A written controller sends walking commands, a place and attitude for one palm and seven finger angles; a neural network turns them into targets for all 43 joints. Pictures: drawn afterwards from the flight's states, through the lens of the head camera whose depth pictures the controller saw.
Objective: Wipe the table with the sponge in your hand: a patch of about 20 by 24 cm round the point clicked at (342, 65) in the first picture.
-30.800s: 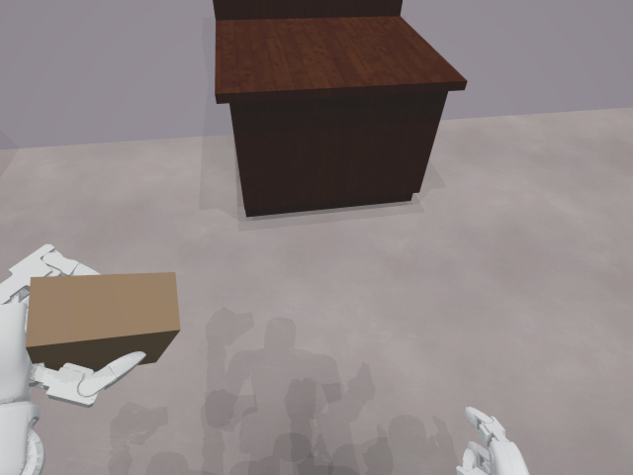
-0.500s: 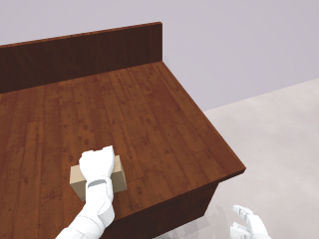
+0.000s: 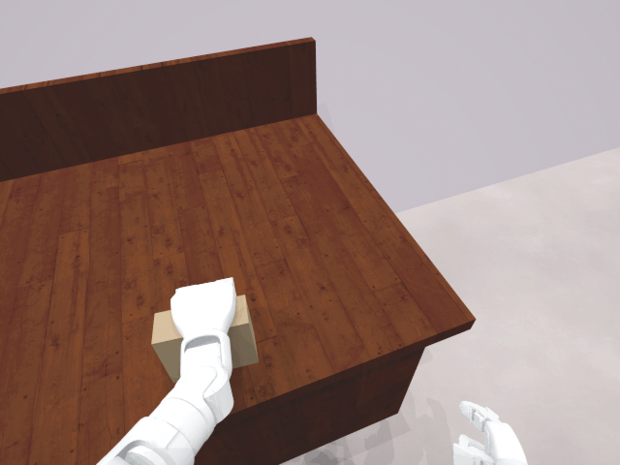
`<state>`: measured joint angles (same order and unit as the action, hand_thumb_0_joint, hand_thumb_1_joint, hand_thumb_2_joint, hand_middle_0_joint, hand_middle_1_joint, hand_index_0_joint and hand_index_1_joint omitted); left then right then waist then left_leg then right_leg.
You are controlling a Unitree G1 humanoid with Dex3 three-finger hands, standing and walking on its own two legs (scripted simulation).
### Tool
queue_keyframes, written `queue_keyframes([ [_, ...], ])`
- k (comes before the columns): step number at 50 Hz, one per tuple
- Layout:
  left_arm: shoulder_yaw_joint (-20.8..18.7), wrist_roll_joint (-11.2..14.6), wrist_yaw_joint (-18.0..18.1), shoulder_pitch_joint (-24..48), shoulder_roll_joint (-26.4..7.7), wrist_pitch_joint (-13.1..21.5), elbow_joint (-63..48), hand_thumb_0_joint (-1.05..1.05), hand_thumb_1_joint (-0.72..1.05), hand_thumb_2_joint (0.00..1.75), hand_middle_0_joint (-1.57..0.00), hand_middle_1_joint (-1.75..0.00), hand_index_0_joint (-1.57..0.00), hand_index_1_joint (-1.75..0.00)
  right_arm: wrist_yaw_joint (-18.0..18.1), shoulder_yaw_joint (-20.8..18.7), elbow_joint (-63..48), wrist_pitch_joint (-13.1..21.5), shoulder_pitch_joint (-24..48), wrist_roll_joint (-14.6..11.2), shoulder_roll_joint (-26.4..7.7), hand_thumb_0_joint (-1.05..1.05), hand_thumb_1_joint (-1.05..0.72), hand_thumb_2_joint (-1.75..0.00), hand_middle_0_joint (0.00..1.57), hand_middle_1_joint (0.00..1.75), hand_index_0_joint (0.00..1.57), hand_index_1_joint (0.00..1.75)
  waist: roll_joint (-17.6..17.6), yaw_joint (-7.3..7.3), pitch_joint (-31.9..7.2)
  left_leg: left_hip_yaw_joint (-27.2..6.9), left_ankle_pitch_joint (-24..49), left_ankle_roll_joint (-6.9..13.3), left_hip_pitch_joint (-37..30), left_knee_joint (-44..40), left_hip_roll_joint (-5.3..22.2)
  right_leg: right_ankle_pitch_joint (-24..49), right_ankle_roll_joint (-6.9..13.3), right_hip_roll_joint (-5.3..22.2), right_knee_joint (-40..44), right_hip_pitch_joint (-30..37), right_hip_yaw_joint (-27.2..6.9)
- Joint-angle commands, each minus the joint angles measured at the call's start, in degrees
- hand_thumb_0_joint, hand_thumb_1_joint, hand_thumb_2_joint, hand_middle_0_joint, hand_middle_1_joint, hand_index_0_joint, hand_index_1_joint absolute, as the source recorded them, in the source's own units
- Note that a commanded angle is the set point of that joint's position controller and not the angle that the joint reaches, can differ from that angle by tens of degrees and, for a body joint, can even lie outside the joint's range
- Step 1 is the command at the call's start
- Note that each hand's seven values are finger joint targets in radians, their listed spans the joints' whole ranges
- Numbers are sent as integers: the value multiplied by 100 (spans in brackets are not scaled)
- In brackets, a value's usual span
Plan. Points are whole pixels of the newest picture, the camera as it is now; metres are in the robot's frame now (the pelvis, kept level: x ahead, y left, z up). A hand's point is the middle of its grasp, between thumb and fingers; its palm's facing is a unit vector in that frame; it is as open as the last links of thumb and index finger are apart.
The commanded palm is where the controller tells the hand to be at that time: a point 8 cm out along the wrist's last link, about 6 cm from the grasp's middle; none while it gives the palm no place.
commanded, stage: slide across to the third lane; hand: left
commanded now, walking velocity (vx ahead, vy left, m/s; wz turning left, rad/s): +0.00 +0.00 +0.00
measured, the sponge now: (211, 345) +0.30 +0.20 -0.07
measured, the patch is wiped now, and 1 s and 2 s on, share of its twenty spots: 0.85 0.85 0.95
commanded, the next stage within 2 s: wipe forward along the third lane in 0.36 s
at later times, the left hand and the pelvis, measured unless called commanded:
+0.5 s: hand (242, 316) +0.34 +0.15 -0.03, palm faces -0.10 -0.01 -0.99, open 9.7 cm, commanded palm +0.31 +0.13 +0.02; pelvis -0.01 -0.01 +0.00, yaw +0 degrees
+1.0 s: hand (245, 294) +0.38 +0.15 -0.03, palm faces -0.12 +0.00 -0.99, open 9.7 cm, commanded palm +0.36 +0.15 +0.00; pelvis -0.02 -0.01 -0.01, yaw -1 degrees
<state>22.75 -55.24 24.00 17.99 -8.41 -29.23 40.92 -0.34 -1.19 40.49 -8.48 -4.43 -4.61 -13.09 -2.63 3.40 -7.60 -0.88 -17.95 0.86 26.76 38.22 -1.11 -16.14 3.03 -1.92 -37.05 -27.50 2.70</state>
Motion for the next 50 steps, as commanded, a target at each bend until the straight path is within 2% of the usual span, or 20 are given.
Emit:
queue_keyframes([
  [1, 246, 88, 62, 1745, 634, 333, -526, 0, 10, 130, -120, -160, -120, -160, 5, -194, -770, 278, 869, 17, -564, 0, -90, -90, 20, 30, 20, 30, 734, -327, -1064, -156, 536, 107, -483, -464, -19, 708, 124, 1, 618, 392, -268],
  [8, 321, 206, 221, 2402, 859, 374, -102, 0, 10, 130, -120, -160, -120, -160, -34, -214, -644, 271, 854, 22, -526, 0, -90, -90, 20, 30, 20, 30, 909, -427, -1096, -151, 421, 106, -375, -394, -21, 659, 77, 41, 635, 304, -257],
  [9, 376, 223, 242, 2447, 948, 367, -60, 0, 10, 130, -120, -160, -120, -160, -42, -211, -637, 269, 857, 27, -515, 0, -90, -90, 20, 30, 20, 30, 864, -415, -1132, -145, 415, 107, -368, -390, -32, 653, 76, 49, 626, 313, -251],
  [10, 170, 256, 266, 2440, 787, 361, -11, 0, 10, 130, -120, -160, -120, -160, -35, -220, -624, 266, 879, 32, -528, 0, -90, -90, 20, 30, 20, 30, 973, -350, -1207, -166, 447, 101, -347, -409, -26, 690, 88, 23, 651, 368, -288],
  [13, 354, 265, 352, 2702, 1016, 296, 166, 0, 10, 130, -120, -160, -120, -160, -66, -214, -595, 236, 840, 35, -495, 0, -90, -90, 20, 30, 20, 30, 918, -424, -1212, -134, 434, 106, -343, -389, -40, 702, 60, 54, 644, 370, -248],
  [15, -103, 283, 399, 2599, 614, 254, 300, 0, 10, 130, -120, -160, -120, -160, -41, -218, -558, 210, 865, 58, -528, 0, -90, -90, 20, 30, 20, 30, 922, -289, -1323, -118, 458, 83, -269, -432, -38, 769, 77, 35, 687, 520, -326],
  [19, 62, 201, 470, 2631, 756, 126, 436, 0, 10, 130, -120, -160, -120, -160, -58, -207, -574, 140, 861, 67, -489, 0, -90, -90, 20, 30, 20, 30, 844, -344, -1288, -47, 490, 76, -264, -457, -31, 840, 60, 65, 698, 582, -313],
  [20, -230, 216, 479, 2457, 527, 98, 468, 0, 10, 130, -120, -160, -120, -160, -52, -217, -587, 126, 897, 77, -512, 0, -90, -90, 20, 30, 20, 30, 810, -217, -1349, -60, 520, 61, -202, -498, -31, 883, 89, 48, 727, 670, -371],
  [21, -24, 192, 466, 2501, 664, 61, 424, 0, 10, 130, -120, -160, -120, -160, -51, -199, -619, 108, 879, 74, -505, 0, -90, -90, 20, 30, 20, 30, 787, -284, -1350, -39, 507, 73, -246, -501, -36, 857, 63, 64, 711, 685, -325],
  [24, -107, 177, 511, 2796, 543, 41, 560, 0, 10, 130, -120, -160, -120, -160, -12, -199, -578, 107, 889, 63, -500, 0, -90, -90, 20, 30, 20, 30, 837, -375, -1163, -3, 272, 70, -116, -538, -37, 580, 32, 86, 841, 595, -410],
  [25, -356, 196, 531, 2822, 363, 40, 611, 0, 10, 130, -120, -160, -120, -160, 17, -203, -536, 112, 900, 72, -514, 0, -90, -90, 20, 30, 20, 30, 872, -324, -1225, -22, 281, 69, -96, -560, -27, 623, 46, 71, 871, 633, -450],
  [27, -216, 158, 562, 3096, 452, 51, 709, 0, 10, 130, -120, -160, -120, -160, 48, -189, -503, 123, 824, 70, -501, 0, -90, -90, 20, 30, 20, 30, 877, -455, -1189, 1, 247, 79, -86, -530, -32, 617, 13, 88, 851, 551, -420],
  [29, -212, 90, 594, 3208, 485, 94, 870, 0, 10, 130, -120, -160, -120, -160, 68, -203, -437, 155, 767, 85, -496, 0, -90, -90, 20, 30, 20, 30, 826, -488, -1196, 24, 206, 77, -63, -518, -25, 559, 12, 99, 847, 483, -434],
  [30, -433, 106, 602, 3230, 305, 121, 930, 0, 10, 130, -120, -160, -120, -160, 86, -205, -411, 175, 769, 90, -511, 0, -90, -90, 20, 30, 20, 30, 787, -439, -1225, 1, 195, 73, -19, -523, -17, 566, 30, 85, 863, 467, -469],
  [32, -561, 67, 642, 3480, 114, 164, 1115, 0, 10, 130, -120, -160, -120, -160, 134, -184, -347, 191, 665, 105, -523, 0, -90, -90, 20, 30, 20, 30, 864, -534, -1219, 31, 54, 75, 118, -465, -27, 460, -14, 117, 851, 429, -498],
  [33, -481, 49, 654, 3544, 221, 183, 1219, 0, 10, 130, -120, -160, -120, -160, 154, -181, -321, 211, 637, 107, -507, 0, -90, -90, 20, 30, 20, 30, 921, -580, -1203, 45, 30, 81, 176, -449, -32, 463, -29, 136, 850, 428, -521],
  [37, -701, -6, 719, 3587, 42, 228, 1504, 0, 10, 130, -120, -160, -120, -160, 199, -196, -264, 269, 499, 138, -540, 0, -90, -90, 20, 30, 20, 30, 960, -582, -1397, 52, 47, 75, 341, -353, -14, 582, -41, 142, 744, 395, -534],
  [41, -800, -23, 760, 3718, -68, 125, 1955, 0, 10, 130, -120, -160, -120, -160, 206, -174, -215, 314, 393, 148, -586, 0, -90, -90, 20, 30, 20, 30, 911, -664, -1285, 62, -94, 67, 601, -290, -3, 388, -72, 141, 720, 178, -548],
  [45, -1125, -32, 806, 4083, -522, 78, 2237, 0, 10, 130, -120, -160, -120, -160, 227, -173, -154, 367, 285, 166, -662, 0, -90, -90, 20, 30, 20, 30, 861, -746, -1290, 48, -277, 74, 870, -201, 21, 53, -87, 140, 684, -38, -574],
  [50, -1345, -88, 831, 4312, -920, 93, 2446, 0, 10, 130, -120, -160, -120, -160, 252, -167, -139, 457, 50, 187, -711, 0, -90, -90, 20, 30, 20, 30, 850, -809, -1586, 48, -318, 93, 1193, -24, 28, 77, -119, 158, 525, 7, -639],
])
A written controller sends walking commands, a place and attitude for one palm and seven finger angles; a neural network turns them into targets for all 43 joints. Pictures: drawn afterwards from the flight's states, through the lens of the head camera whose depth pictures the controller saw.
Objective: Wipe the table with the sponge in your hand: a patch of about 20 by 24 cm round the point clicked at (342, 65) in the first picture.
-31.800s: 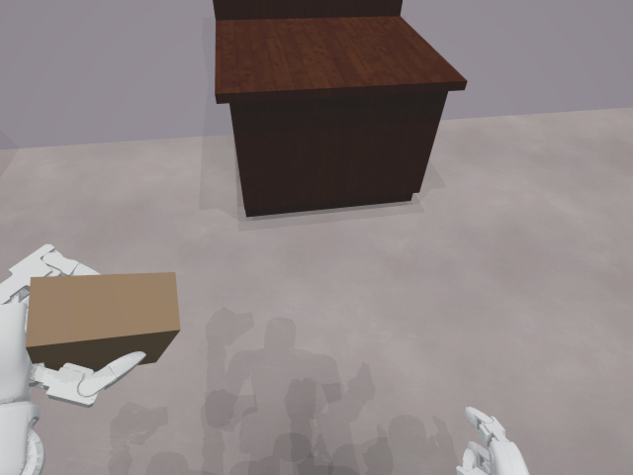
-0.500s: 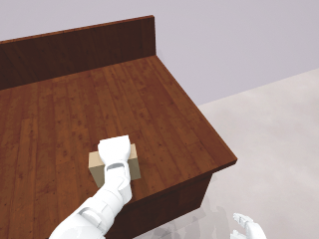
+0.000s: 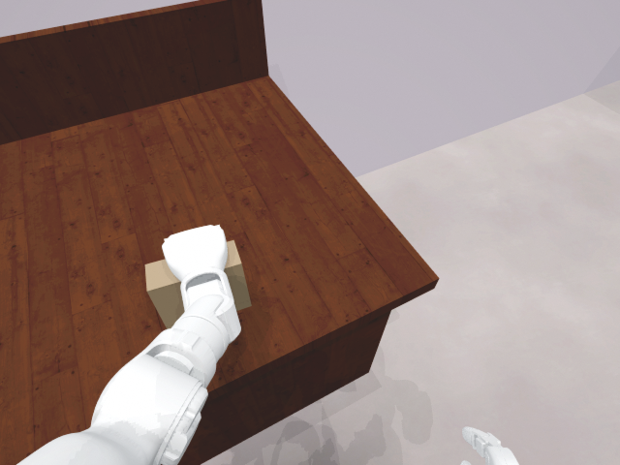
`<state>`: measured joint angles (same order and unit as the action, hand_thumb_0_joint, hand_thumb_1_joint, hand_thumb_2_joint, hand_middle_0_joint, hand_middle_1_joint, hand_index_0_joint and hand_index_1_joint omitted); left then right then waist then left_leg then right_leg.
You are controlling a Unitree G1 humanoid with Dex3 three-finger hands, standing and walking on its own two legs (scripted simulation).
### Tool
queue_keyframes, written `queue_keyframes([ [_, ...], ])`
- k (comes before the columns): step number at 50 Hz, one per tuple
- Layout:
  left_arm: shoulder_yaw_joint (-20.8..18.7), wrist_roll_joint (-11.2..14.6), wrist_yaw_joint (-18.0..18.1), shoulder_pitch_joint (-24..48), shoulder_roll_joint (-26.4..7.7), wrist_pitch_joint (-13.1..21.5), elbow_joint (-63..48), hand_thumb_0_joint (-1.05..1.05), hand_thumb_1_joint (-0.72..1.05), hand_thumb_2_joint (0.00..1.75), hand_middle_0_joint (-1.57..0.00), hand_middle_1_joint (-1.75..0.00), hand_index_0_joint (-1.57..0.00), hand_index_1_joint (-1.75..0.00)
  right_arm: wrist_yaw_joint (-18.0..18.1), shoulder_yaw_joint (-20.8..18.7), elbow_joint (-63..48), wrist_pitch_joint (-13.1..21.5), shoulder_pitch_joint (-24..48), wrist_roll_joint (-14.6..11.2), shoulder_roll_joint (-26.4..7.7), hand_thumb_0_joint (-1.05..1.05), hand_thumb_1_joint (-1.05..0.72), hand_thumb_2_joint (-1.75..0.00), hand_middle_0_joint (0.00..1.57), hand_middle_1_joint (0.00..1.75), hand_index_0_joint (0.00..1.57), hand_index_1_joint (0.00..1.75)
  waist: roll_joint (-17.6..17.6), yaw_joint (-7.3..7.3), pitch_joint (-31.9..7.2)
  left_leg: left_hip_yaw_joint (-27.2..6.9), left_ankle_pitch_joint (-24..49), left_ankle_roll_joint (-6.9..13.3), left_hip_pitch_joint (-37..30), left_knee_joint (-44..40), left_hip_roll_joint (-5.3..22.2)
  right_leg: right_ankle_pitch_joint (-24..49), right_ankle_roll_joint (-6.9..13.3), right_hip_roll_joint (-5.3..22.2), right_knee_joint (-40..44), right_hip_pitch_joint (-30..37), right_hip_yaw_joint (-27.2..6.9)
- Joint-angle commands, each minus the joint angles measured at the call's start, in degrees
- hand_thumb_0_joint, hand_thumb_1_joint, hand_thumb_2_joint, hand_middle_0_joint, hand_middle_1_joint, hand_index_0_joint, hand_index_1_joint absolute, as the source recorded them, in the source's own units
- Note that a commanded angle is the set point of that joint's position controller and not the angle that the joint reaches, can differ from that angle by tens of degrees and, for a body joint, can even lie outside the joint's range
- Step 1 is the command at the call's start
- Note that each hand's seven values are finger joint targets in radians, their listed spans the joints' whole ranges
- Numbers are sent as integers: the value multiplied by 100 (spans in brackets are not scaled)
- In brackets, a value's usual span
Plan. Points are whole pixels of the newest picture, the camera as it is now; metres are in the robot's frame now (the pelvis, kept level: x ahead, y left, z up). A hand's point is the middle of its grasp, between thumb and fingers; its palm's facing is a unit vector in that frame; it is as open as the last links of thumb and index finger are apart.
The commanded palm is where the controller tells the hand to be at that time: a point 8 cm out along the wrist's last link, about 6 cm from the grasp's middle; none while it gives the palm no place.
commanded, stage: wipe forward along the third lane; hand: left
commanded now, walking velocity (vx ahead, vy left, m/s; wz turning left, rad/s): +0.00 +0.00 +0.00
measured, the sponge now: (203, 293) +0.38 +0.18 -0.06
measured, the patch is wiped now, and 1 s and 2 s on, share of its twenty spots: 0.85 0.95 1.00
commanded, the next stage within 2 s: wipe back along the third lane in 1.08 s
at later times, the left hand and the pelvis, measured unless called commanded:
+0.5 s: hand (192, 243) +0.45 +0.20 -0.02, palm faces -0.12 +0.00 -0.99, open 9.7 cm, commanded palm +0.44 +0.20 +0.01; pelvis +0.00 +0.01 -0.01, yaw -2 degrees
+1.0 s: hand (181, 221) +0.50 +0.23 -0.02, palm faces -0.11 +0.01 -0.99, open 9.7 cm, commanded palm +0.48 +0.22 +0.01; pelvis +0.01 +0.04 -0.02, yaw -2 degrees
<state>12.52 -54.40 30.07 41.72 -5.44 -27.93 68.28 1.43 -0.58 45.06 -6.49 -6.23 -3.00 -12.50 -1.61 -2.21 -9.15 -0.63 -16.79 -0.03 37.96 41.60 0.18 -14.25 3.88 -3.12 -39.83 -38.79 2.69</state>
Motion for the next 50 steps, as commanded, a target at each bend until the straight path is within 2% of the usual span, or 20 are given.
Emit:
queue_keyframes([
  [1, -173, -192, 217, 1975, -1099, -47, -256, 0, 10, 130, -120, -160, -120, -160, 76, -223, -610, 272, 188, 24, -764, 0, -90, -90, 20, 30, 20, 30, 734, -310, -1390, 49, -472, 193, 76, -341, -105, -198, -223, 277, 803, 1044, -616],
  [3, -120, -165, 203, 2143, -1064, -60, -219, 0, 10, 130, -120, -160, -120, -160, 60, -222, -623, 317, 128, 16, -768, 0, -90, -90, 20, 30, 20, 30, 664, -358, -1350, 64, -592, 192, 110, -331, -96, -420, -233, 279, 847, 929, -622],
  [5, -402, -127, 185, 2263, -1448, -63, -141, 0, 10, 130, -120, -160, -120, -160, 68, -230, -618, 348, 47, 6, -821, 0, -90, -90, 20, 30, 20, 30, 736, -342, -1506, 48, -587, 202, 210, -311, -85, -446, -244, 252, 815, 1031, -637],
  [7, -380, -30, 166, 2368, -1494, -82, -90, 0, 10, 130, -120, -160, -120, -160, 83, -209, -632, 392, -34, -13, -825, 0, -90, -90, 20, 30, 20, 30, 749, -378, -1483, 74, -652, 211, 285, -315, -88, -603, -274, 266, 867, 1044, -663],
  [10, -579, -81, 130, 2521, -1845, -56, 16, 0, 10, 130, -120, -160, -120, -160, 87, -214, -596, 456, -187, -7, -877, 0, -90, -90, 20, 30, 20, 30, 632, -400, -1632, 58, -637, 220, 428, -257, -76, -550, -261, 259, 808, 1106, -694],
  [13, -390, -159, 63, 2525, -1718, -41, 136, 0, 10, 130, -120, -160, -120, -160, 45, -199, -620, 505, -306, 0, -889, 0, -90, -90, 20, 30, 20, 30, 519, -465, -1513, 72, -684, 226, 471, -229, -64, -558, -258, 256, 782, 942, -672],
  [16, -573, -145, 26, 2683, -2039, 23, 199, 0, 10, 130, -120, -160, -120, -160, 34, -200, -594, 566, -468, -5, -936, 0, -90, -90, 20, 30, 20, 30, 448, -481, -1642, 54, -631, 241, 517, -203, -52, -441, -259, 222, 693, 949, -602],
  [18, -495, -113, 9, 2645, -1877, 52, 278, 0, 10, 130, -120, -160, -120, -160, -4, -196, -602, 610, -532, 3, -934, 0, -90, -90, 20, 30, 20, 30, 503, -516, -1639, 55, -604, 248, 541, -174, -47, -316, -260, 222, 684, 933, -601],
  [21, -651, -148, -4, 2585, -2099, 112, 341, 0, 10, 130, -120, -160, -120, -160, -41, -208, -584, 644, -663, 12, -975, 0, -90, -90, 20, 30, 20, 30, 463, -484, -1791, 41, -494, 256, 569, -128, -46, -94, -249, 197, 583, 968, -544],
  [24, -580, -192, -3, 2606, -2003, 140, 379, 0, 10, 130, -120, -160, -120, -160, -87, -211, -580, 669, -744, 30, -987, 0, -90, -90, 20, 30, 20, 30, 489, -548, -1786, 56, -382, 260, 612, -59, -34, 200, -250, 205, 526, 947, -545],
  [25, -734, -185, 4, 2661, -2134, 163, 357, 0, 10, 130, -120, -160, -120, -160, -97, -224, -562, 682, -740, 30, -995, 0, -90, -90, 20, 30, 20, 30, 429, -530, -1827, 42, -297, 269, 574, -55, -30, 282, -241, 181, 493, 912, -504],
  [30, -761, -289, 32, 2915, -2257, 158, 447, 0, 10, 130, -120, -160, -120, -160, -131, -222, -532, 677, -837, 57, -1032, 0, -90, -90, 20, 30, 20, 30, 445, -639, -1746, 11, -228, 277, 605, 12, -10, 338, -241, 149, 395, 681, -413],
  [32, -637, -334, 40, 2972, -2144, 134, 514, 0, 10, 130, -120, -160, -120, -160, -159, -220, -536, 676, -898, 75, -1040, 0, -90, -90, 20, 30, 20, 30, 322, -671, -1744, 5, -211, 279, 530, 38, -2, 285, -227, 128, 357, 505, -364],
  [35, -803, -326, 53, 3096, -2305, 127, 584, 0, 10, 130, -120, -160, -120, -160, -172, -231, -538, 675, -898, 82, -1051, 0, -90, -90, 20, 30, 20, 30, 309, -673, -1843, -27, -110, 285, 492, 55, 12, 318, -219, 107, 302, 458, -321],
  [38, -641, -317, 31, 3258, -2176, 76, 653, 0, 10, 130, -120, -160, -120, -160, -193, -211, -549, 665, -938, 93, -1058, 0, -90, -90, 20, 30, 20, 30, 174, -730, -1840, -26, -167, 282, 461, 69, 14, 208, -223, 93, 296, 309, -291],
  [39, -669, -340, 29, 3369, -2259, 64, 698, 0, 10, 130, -120, -160, -120, -160, -190, -210, -529, 663, -962, 94, -1083, 0, -90, -90, 20, 30, 20, 30, 288, -782, -1807, -51, -217, 288, 473, 67, 26, 120, -228, 84, 301, 251, -278],
  [40, -749, -337, 24, 3541, -2374, 77, 695, 0, 10, 130, -120, -160, -120, -160, -185, -203, -519, 672, -964, 91, -1089, 0, -90, -90, 20, 30, 20, 30, 176, -784, -1852, -88, -204, 288, 478, 58, 32, 87, -214, 79, 258, 206, -267],
  [42, -591, -405, 17, 3661, -2211, 54, 754, 0, 10, 130, -120, -160, -120, -160, -189, -214, -517, 666, -1029, 113, -1103, 0, -90, -90, 20, 30, 20, 30, 87, -853, -1874, -109, -154, 290, 401, 100, 40, 77, -196, 58, 190, 8, -215],
  [44, -670, -433, 19, 3692, -2309, 56, 833, 0, 10, 130, -120, -160, -120, -160, -218, -213, -499, 670, -1082, 134, -1118, 0, -90, -90, 20, 30, 20, 30, 79, -849, -1968, -112, -64, 293, 399, 177, 47, 174, -184, 46, 143, 1, -211],
  [50, -652, -331, -41, 3829, -2099, 84, 875, 0, 10, 130, -120, -160, -120, -160, -281, -257, -496, 660, -1200, 158, -1127, 0, -90, -90, 20, 30, 20, 30, -17, -895, -2224, -224, 332, 278, 258, 303, 92, 450, -152, 3, -52, -146, -125],
])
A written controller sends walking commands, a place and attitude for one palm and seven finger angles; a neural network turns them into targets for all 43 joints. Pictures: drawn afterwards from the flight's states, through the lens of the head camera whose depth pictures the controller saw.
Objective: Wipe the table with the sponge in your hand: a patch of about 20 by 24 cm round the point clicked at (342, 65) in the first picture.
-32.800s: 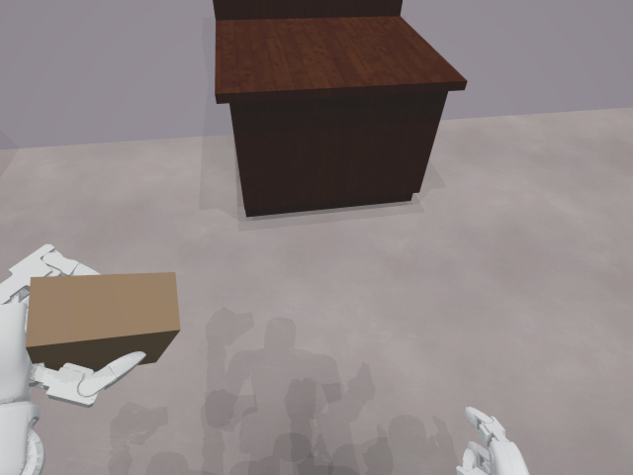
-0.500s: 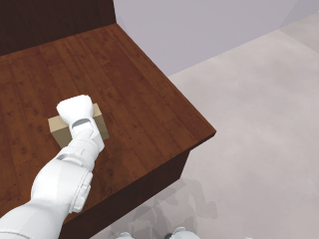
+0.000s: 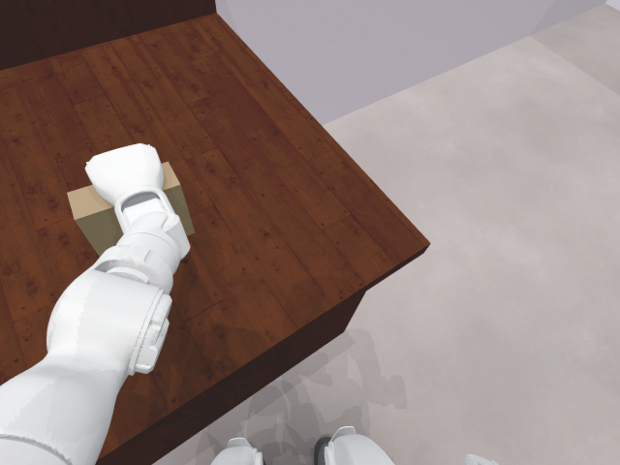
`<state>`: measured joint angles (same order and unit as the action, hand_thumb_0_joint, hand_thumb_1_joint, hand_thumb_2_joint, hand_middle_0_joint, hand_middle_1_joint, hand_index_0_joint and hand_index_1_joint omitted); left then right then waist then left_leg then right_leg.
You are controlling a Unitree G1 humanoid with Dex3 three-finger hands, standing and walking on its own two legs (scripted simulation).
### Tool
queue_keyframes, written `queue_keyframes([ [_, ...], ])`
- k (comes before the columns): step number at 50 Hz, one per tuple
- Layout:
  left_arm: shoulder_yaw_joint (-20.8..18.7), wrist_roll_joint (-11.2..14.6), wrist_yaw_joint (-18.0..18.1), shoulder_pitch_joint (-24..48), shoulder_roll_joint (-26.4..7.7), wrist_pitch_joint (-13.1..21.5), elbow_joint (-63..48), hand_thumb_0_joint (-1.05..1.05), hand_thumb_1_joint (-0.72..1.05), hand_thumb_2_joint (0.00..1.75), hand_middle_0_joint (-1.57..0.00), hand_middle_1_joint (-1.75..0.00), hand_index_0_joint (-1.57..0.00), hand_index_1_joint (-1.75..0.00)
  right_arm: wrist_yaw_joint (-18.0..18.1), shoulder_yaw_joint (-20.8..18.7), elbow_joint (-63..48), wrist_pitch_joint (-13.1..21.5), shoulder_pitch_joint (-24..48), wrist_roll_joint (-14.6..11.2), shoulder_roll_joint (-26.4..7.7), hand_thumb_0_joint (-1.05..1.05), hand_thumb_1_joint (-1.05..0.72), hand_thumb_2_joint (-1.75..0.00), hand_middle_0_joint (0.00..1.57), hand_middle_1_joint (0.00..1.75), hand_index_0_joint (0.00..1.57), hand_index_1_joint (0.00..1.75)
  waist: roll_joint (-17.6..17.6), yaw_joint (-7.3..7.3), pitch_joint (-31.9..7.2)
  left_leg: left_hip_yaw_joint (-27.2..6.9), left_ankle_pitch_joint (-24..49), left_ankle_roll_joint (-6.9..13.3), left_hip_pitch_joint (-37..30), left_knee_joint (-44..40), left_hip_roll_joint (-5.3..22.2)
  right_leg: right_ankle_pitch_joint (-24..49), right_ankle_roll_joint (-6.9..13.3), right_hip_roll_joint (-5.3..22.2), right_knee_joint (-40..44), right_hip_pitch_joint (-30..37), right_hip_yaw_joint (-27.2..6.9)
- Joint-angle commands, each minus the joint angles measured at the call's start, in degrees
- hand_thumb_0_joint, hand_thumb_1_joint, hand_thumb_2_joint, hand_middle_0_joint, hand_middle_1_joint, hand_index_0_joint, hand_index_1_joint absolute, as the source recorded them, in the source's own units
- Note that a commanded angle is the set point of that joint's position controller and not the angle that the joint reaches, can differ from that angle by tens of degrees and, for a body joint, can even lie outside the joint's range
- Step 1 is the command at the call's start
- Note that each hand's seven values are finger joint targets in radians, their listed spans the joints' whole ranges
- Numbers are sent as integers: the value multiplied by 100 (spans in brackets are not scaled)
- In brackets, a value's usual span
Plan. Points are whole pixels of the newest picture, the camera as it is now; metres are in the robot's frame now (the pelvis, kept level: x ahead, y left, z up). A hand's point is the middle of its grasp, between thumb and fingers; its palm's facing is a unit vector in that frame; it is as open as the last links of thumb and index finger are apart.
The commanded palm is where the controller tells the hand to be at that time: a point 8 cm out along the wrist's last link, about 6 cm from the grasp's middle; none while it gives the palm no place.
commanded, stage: wipe forward along the third lane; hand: left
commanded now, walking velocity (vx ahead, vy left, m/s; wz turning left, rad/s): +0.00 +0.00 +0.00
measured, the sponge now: (140, 222) +0.47 +0.22 -0.03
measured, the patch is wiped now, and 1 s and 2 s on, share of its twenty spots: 0.95 1.00 1.00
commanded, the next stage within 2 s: wipe back along the third lane in 0.08 s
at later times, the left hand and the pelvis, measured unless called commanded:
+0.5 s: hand (139, 198) +0.49 +0.21 +0.00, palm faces -0.07 +0.03 -1.00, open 9.7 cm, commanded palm +0.46 +0.17 +0.03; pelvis +0.01 +0.01 +0.00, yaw +0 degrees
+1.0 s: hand (151, 220) +0.45 +0.19 +0.01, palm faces -0.08 -0.01 -1.00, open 9.7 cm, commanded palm +0.40 +0.16 +0.03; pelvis +0.05 +0.00 +0.03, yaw +1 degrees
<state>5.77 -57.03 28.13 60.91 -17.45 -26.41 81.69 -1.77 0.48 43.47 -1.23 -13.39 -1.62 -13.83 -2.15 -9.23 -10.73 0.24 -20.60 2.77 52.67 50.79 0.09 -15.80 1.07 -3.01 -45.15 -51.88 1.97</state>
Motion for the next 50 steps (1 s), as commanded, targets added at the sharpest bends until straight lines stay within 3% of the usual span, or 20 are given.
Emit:
queue_keyframes([
  [1, -12, -85, 151, 1848, -961, -70, -397, 0, 10, 130, -120, -160, -120, -160, 31, -369, -323, 123, -540, 31, -1019, 0, -90, -90, 20, 30, 20, 30, 116, -197, -2037, -311, 743, 5, -1211, -585, 113, 629, 126, -18, 477, 1134, -38],
  [2, 104, -71, 129, 1865, -830, -60, -455, 0, 10, 130, -120, -160, -120, -160, 13, -364, -349, 111, -557, 32, -1010, 0, -90, -90, 20, 30, 20, 30, 73, -202, -2104, -305, 752, 3, -1209, -562, 104, 661, 122, -20, 464, 1149, -40],
  [3, 3, -70, 134, 1831, -918, -56, -394, 0, 10, 130, -120, -160, -120, -160, 12, -379, -323, 106, -582, 38, -1024, 0, -90, -90, 20, 30, 20, 30, 210, -222, -2074, -299, 760, 14, -1176, -535, 119, 700, 119, -23, 469, 1155, -40],
  [5, -58, -104, 135, 2021, -1001, -25, -443, 0, 10, 130, -120, -160, -120, -160, 4, -379, -294, 98, -606, 43, -1029, 0, -90, -90, 20, 30, 20, 30, 63, -243, -2068, -341, 794, 1, -1131, -513, 133, 685, 135, -22, 393, 1073, -40],
  [9, 30, -221, 165, 2133, -1026, -58, -292, 0, 10, 130, -120, -160, -120, -160, -18, -364, -273, 99, -664, 63, -1054, 0, -90, -90, 20, 30, 20, 30, 76, -323, -1763, -349, 470, 13, -912, -480, 127, 346, 140, -43, 393, 785, -9],
  [13, 128, -118, 139, 1735, -644, -48, -386, 0, 10, 130, -120, -160, -120, -160, -87, -405, -341, 97, -661, 69, -1011, 0, -90, -90, 20, 30, 20, 30, -53, -162, -2085, -410, 646, -20, -1219, -486, 151, 344, 176, -72, 327, 765, 45],
  [18, 329, 182, 111, 1437, -201, -117, -561, 0, 10, 130, -120, -160, -120, -160, -127, -402, -401, 53, -520, 5, -954, 0, -90, -90, 20, 30, 20, 30, 22, -72, -2036, -392, 575, -29, -1351, -630, 153, 292, 147, -84, 441, 927, 54],
  [19, 398, 206, 111, 1462, -124, -158, -573, 0, 10, 130, -120, -160, -120, -160, -130, -397, -378, 42, -499, -8, -953, 0, -90, -90, 20, 30, 20, 30, 193, -111, -1938, -413, 478, -26, -1344, -684, 159, 231, 131, -84, 479, 950, 72],
  [26, 700, 419, 66, 1113, 482, -285, -836, 0, 10, 130, -120, -160, -120, -160, -179, -429, -353, -17, -292, -57, -870, 0, -90, -90, 20, 30, 20, 30, -4, 47, -1941, -464, 798, -73, -1929, -881, 179, 383, 164, -88, 585, 1042, 114],
  [30, 631, 545, 33, 560, 601, -255, -970, 0, 10, 130, -120, -160, -120, -160, -187, -433, -373, -101, -169, -73, -827, 0, -90, -90, 20, 30, 20, 30, 183, 207, -2049, -385, 1269, -84, -2044, -931, 165, 914, 179, -65, 662, 1541, 76],
  [33, 841, 514, 13, 134, 897, -245, -1153, 0, 10, 130, -120, -160, -120, -160, -215, -445, -409, -200, -92, -66, -779, 0, -90, -90, 20, 30, 20, 30, 286, 280, -1989, -322, 1648, -94, -2194, -924, 146, 1413, 190, -63, 699, 1774, 96],
  [34, 1028, 528, 3, 119, 1135, -238, -1271, 0, 10, 130, -120, -160, -120, -160, -223, -451, -419, -230, -20, -69, -754, 0, -90, -90, 20, 30, 20, 30, 389, 227, -1907, -288, 1695, -85, -2251, -940, 147, 1541, 172, -61, 752, 1826, 87],
  [37, 942, 526, 17, -241, 1123, -244, -1428, 0, 10, 130, -120, -160, -120, -160, -226, -467, -434, -328, 61, -71, -739, 0, -90, -90, 20, 30, 20, 30, 490, 336, -1872, -238, 2038, -94, -2361, -976, 132, 2030, 194, -37, 794, 2150, 74],
  [38, 906, 502, 26, -430, 1092, -265, -1435, 0, 10, 130, -120, -160, -120, -160, -226, -471, -439, -377, 117, -78, -729, 0, -90, -90, 20, 30, 20, 30, 517, 388, -1840, -205, 2099, -105, -2357, -1004, 123, 2159, 200, -19, 817, 2264, 56],
  [41, 1169, 540, 22, -754, 1467, -295, -1790, 0, 10, 130, -120, -160, -120, -160, -264, -485, -511, -473, 321, -81, -672, 0, -90, -90, 20, 30, 20, 30, 401, 469, -1818, -190, 2582, -120, -2628, -1031, 134, 2549, 226, 2, 847, 2417, 64],
  [42, 1047, 519, 28, -922, 1332, -339, -1795, 0, 10, 130, -120, -160, -120, -160, -270, -483, -522, -525, 362, -85, -675, 0, -90, -90, 20, 30, 20, 30, 419, 527, -1797, -178, 2618, -130, -2640, -1059, 126, 2606, 239, 6, 873, 2506, 62],
  [45, 1188, 531, 10, -993, 1515, -420, -2011, 0, 10, 130, -120, -160, -120, -160, -261, -481, -586, -621, 593, -107, -635, 0, -90, -90, 20, 30, 20, 30, 563, 533, -1646, -189, 2707, -118, -2702, -1144, 118, 2758, 249, 27, 954, 2662, 60],
  [50, 1221, 473, -26, -1086, 1485, -544, -2284, 0, 10, 130, -120, -160, -120, -160, -224, -467, -642, -775, 846, -113, -607, 0, -90, -90, 20, 30, 20, 30, 429, 606, -1581, -189, 2771, -151, -2910, -1258, 101, 2785, 289, 42, 1022, 2793, 57],
])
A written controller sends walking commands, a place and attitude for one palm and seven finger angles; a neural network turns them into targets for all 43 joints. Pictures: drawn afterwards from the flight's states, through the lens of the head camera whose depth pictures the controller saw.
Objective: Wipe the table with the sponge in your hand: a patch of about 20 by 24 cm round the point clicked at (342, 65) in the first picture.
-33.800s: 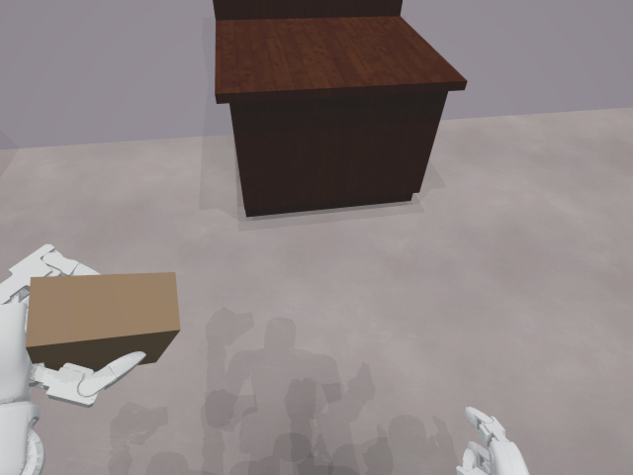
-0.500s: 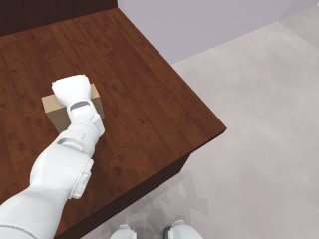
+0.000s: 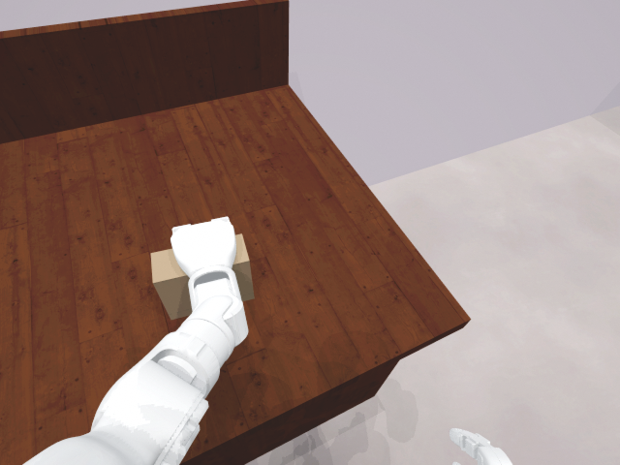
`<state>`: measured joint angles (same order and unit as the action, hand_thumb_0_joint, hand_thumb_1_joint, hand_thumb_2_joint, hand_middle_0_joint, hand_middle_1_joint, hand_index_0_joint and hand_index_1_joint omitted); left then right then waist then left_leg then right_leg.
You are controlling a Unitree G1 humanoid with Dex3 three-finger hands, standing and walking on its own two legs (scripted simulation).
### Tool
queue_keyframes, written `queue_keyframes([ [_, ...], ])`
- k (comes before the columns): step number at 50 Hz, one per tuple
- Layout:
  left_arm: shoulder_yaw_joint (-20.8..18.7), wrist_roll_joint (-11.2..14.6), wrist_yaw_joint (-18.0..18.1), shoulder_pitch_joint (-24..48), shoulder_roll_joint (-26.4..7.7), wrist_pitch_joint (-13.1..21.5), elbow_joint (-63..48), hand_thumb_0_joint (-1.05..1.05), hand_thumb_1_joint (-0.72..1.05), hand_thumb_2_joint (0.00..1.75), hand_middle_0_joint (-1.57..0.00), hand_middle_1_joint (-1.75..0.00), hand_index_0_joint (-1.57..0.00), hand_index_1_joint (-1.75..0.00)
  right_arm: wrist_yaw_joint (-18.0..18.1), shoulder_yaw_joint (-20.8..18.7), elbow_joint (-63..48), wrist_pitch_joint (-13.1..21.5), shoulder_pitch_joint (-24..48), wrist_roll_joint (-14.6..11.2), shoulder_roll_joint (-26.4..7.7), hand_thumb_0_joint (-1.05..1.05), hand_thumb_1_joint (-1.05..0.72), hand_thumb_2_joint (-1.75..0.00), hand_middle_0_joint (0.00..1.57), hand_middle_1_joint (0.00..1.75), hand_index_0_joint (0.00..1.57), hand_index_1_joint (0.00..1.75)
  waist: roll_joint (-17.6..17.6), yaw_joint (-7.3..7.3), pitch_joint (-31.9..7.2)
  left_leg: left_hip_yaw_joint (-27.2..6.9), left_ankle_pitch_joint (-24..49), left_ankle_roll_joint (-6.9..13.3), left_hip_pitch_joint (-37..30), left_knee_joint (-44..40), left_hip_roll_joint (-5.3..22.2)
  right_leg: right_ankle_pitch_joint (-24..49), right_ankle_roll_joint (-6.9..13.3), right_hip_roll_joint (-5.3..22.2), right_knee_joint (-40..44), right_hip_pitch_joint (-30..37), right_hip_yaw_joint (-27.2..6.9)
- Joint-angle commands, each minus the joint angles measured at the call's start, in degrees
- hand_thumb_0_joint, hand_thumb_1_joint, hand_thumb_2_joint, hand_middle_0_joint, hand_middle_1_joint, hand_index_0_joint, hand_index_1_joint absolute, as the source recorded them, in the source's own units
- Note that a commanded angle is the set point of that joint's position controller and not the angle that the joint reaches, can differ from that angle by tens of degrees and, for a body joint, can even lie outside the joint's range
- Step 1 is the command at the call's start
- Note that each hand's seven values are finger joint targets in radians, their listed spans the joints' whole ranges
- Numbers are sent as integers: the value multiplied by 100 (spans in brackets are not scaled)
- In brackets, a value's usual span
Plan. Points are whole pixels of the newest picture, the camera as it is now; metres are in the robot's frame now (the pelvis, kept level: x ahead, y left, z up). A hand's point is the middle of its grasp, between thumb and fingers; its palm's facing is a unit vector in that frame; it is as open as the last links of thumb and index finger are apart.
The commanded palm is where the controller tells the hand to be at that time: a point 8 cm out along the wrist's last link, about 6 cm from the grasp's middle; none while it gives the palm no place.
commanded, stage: wipe back along the third lane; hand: left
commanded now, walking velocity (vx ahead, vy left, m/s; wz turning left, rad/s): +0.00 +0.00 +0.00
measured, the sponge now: (207, 283) +0.39 +0.18 -0.06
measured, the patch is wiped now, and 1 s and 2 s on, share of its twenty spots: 1.00 1.00 1.00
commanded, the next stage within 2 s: slide back across to the middle lane in 1.32 s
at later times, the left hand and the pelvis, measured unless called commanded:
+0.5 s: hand (218, 301) +0.34 +0.15 -0.02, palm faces -0.09 -0.01 -1.00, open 9.7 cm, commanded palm +0.30 +0.13 +0.01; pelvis -0.02 -0.01 +0.01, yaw +0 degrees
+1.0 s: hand (226, 324) +0.31 +0.13 -0.02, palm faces -0.08 -0.01 -1.00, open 9.7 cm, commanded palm +0.26 +0.11 +0.01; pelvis -0.03 -0.03 +0.01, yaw +1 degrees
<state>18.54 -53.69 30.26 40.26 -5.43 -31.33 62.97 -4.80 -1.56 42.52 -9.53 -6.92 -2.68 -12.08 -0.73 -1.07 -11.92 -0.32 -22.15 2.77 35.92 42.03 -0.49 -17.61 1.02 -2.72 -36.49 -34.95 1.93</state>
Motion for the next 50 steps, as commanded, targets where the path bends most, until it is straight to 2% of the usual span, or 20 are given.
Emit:
queue_keyframes([
  [1, 92, 89, -249, 906, 367, -70, -407, 0, 10, 130, -120, -160, -120, -160, 83, -261, -532, 21, 173, 14, -787, 0, -90, -90, 20, 30, 20, 30, 312, -230, -1426, -132, 2946, -157, -1327, -379, 162, 2948, 293, 5, 167, 1089, 76],
  [4, 98, 53, -278, 597, 364, -103, -488, 0, 10, 130, -120, -160, -120, -160, 83, -256, -585, -50, 267, 22, -779, 0, -90, -90, 20, 30, 20, 30, 387, -161, -1496, -105, 2893, -163, -1348, -409, 137, 3026, 312, 15, 188, 1248, 62],
  [5, 33, 100, -291, 619, 361, -78, -609, 0, 10, 130, -120, -160, -120, -160, 97, -254, -638, -49, 362, -1, -758, 0, -90, -90, 20, 30, 20, 30, 265, -110, -1522, -141, 2998, -170, -1365, -438, 145, 3005, 327, 25, 177, 1246, 57],
  [8, 116, 56, -273, 405, 384, -107, -650, 0, 10, 130, -120, -160, -120, -160, 98, -247, -653, -97, 392, 16, -763, 0, -90, -90, 20, 30, 20, 30, 389, -95, -1403, -133, 2829, -183, -1372, -487, 133, 2887, 336, 15, 206, 1268, 82],
  [9, 297, 56, -282, 434, 555, -113, -694, 0, 10, 130, -120, -160, -120, -160, 96, -232, -681, -105, 444, 16, -749, 0, -90, -90, 20, 30, 20, 30, 378, -119, -1352, -104, 2735, -174, -1367, -499, 119, 2874, 333, 11, 230, 1269, 67],
  [14, 224, 87, -219, 229, 480, -112, -745, 0, 10, 130, -120, -160, -120, -160, 115, -218, -715, -104, 554, 5, -746, 0, -90, -90, 20, 30, 20, 30, 507, -52, -1182, -93, 2299, -175, -1255, -627, 75, 2569, 348, 15, 329, 1350, 39],
  [15, 67, 132, -210, 242, 393, -85, -813, 0, 10, 130, -120, -160, -120, -160, 129, -226, -721, -85, 603, -14, -737, 0, -90, -90, 20, 30, 20, 30, 634, -7, -1244, -129, 2332, -171, -1238, -646, 82, 2609, 358, 18, 337, 1416, 22],
  [18, 210, 100, -179, 394, 437, -101, -817, 0, 10, 130, -120, -160, -120, -160, 142, -202, -704, -69, 635, -16, -724, 0, -90, -90, 20, 30, 20, 30, 426, -50, -995, -84, 1917, -175, -1223, -740, 58, 2164, 353, 20, 440, 1282, 22],
  [20, 54, 125, -175, 332, 330, -96, -821, 0, 10, 130, -120, -160, -120, -160, 161, -189, -721, -46, 698, -39, -720, 0, -90, -90, 20, 30, 20, 30, 373, 40, -1006, -123, 1795, -192, -1176, -820, 46, 1919, 379, 10, 468, 1292, 14],
  [22, 310, 108, -158, 392, 543, -94, -760, 0, 10, 130, -120, -160, -120, -160, 163, -188, -713, -28, 677, -34, -707, 0, -90, -90, 20, 30, 20, 30, 415, -19, -920, -109, 1578, -180, -1184, -842, 31, 1630, 360, -5, 507, 1197, 33],
  [26, 189, 113, -105, 302, 455, -14, -630, 0, 10, 130, -120, -160, -120, -160, 200, -190, -692, 40, 703, -38, -708, 0, -90, -90, 20, 30, 20, 30, 495, 37, -876, -121, 1294, -179, -1103, -901, 16, 1228, 359, -7, 567, 1158, -6],
  [27, 345, 135, -85, 412, 633, 16, -684, 0, 10, 130, -120, -160, -120, -160, 186, -193, -698, 61, 717, -42, -684, 0, -90, -90, 20, 30, 20, 30, 432, -9, -849, -98, 1265, -172, -1134, -898, 22, 1215, 355, -5, 579, 1102, -5],
  [30, 148, 202, -58, 72, 524, 76, -707, 0, 10, 130, -120, -160, -120, -160, 173, -216, -733, 96, 765, -42, -690, 0, -90, -90, 20, 30, 20, 30, 602, 99, -1028, -93, 1305, -161, -1071, -882, 8, 1345, 362, 8, 590, 1305, -62],
  [33, 397, 180, -37, -18, 710, 72, -783, 0, 10, 130, -120, -160, -120, -160, 156, -211, -738, 92, 775, -44, -680, 0, -90, -90, 20, 30, 20, 30, 598, 61, -889, -55, 1175, -164, -1064, -891, -4, 1203, 344, 17, 624, 1234, -65],
  [36, 255, 230, -33, -196, 539, 50, -826, 0, 10, 130, -120, -160, -120, -160, 163, -211, -756, 113, 847, -55, -688, 0, -90, -90, 20, 30, 20, 30, 611, 129, -750, -33, 1021, -161, -1012, -946, -30, 1005, 328, 31, 724, 1294, -126],
  [42, 460, 237, -78, -177, 690, -27, -963, 0, 10, 130, -120, -160, -120, -160, 166, -178, -797, 106, 962, -83, -662, 0, -90, -90, 20, 30, 20, 30, 644, 105, -542, -41, 904, -162, -1055, -1002, -49, 798, 327, 33, 787, 1215, -118],
  [44, 521, 213, -97, -343, 756, -14, -999, 0, 10, 130, -120, -160, -120, -160, 154, -189, -796, 112, 962, -75, -649, 0, -90, -90, 20, 30, 20, 30, 654, 133, -625, -25, 1029, -151, -1124, -965, -57, 1001, 338, 49, 763, 1302, -135],
  [45, 342, 242, -99, -339, 621, 4, -1077, 0, 10, 130, -120, -160, -120, -160, 164, -191, -826, 119, 1014, -73, -669, 0, -90, -90, 20, 30, 20, 30, 681, 191, -792, -37, 1126, -154, -1116, -963, -56, 1170, 352, 40, 724, 1403, -156],
  [49, 497, 175, -94, -314, 693, 29, -1131, 0, 10, 130, -120, -160, -120, -160, 182, -174, -817, 90, 1021, -62, -649, 0, -90, -90, 20, 30, 20, 30, 728, 108, -694, 5, 1069, -147, -1058, -887, -95, 1303, 314, 85, 728, 1409, -231],
  [50, 368, 196, -110, -386, 591, 38, -1198, 0, 10, 130, -120, -160, -120, -160, 194, -181, -844, 92, 1069, -66, -647, 0, -90, -90, 20, 30, 20, 30, 749, 165, -756, -10, 1136, -144, -1062, -898, -91, 1410, 328, 80, 738, 1482, -251],
])
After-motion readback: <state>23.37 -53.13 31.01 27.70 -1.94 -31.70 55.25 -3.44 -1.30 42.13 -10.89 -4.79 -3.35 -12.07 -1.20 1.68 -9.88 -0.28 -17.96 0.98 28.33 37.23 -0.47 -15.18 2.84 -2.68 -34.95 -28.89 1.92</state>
